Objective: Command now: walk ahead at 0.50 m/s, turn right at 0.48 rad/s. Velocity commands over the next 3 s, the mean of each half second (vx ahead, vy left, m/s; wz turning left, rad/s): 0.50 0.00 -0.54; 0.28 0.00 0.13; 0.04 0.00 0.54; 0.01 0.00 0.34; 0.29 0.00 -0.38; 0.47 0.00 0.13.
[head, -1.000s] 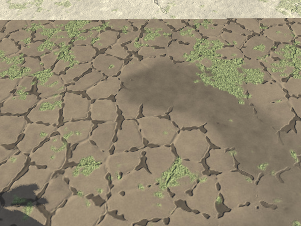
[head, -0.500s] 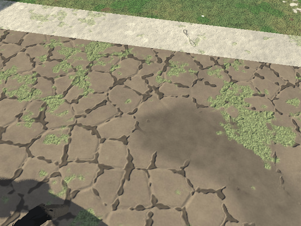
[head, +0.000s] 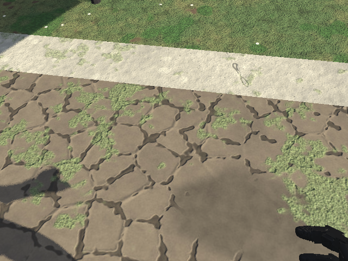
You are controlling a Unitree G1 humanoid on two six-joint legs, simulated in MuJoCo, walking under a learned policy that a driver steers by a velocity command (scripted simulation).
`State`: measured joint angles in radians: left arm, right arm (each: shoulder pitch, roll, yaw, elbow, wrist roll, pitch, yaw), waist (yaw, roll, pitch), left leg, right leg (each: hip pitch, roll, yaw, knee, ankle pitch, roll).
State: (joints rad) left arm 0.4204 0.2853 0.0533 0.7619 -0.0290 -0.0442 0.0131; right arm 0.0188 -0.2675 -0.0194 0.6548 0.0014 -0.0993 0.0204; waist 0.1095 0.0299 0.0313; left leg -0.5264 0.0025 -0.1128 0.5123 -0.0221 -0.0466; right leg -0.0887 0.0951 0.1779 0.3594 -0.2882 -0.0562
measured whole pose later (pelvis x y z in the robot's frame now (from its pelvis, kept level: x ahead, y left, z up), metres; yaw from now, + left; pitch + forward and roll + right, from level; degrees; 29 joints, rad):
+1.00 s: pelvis +0.44 -0.10 +0.00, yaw -11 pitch +1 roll -2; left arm 0.17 0.27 0.06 0.76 0.00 -0.02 0.02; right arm 0.17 -0.28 -0.05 0.74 0.01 0.02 0.02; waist 0.02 0.04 0.06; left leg -0.53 0.08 0.01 0.72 -0.17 -0.04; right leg -0.12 0.02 -0.22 0.36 -0.25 -0.05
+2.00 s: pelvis +0.47 -0.10 -0.01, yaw +16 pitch +0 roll +0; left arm 0.20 0.28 0.04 0.81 0.01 0.00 0.00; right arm 0.16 -0.23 -0.03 0.67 -0.03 0.04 -0.01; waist 0.05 -0.04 0.03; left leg -0.20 -0.02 -0.01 0.49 -0.28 0.02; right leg -0.23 -0.07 -0.02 0.49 -0.25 0.05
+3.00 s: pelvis +0.88 -0.16 -0.03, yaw +8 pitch +3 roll +1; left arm 0.35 0.30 0.05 0.82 0.02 -0.03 0.04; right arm 0.09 -0.28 -0.05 0.66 0.02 -0.08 0.06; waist 0.03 0.01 0.04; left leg -0.51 -0.08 0.07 0.56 -0.10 0.12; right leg 0.00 0.03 -0.11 0.74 -0.45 -0.03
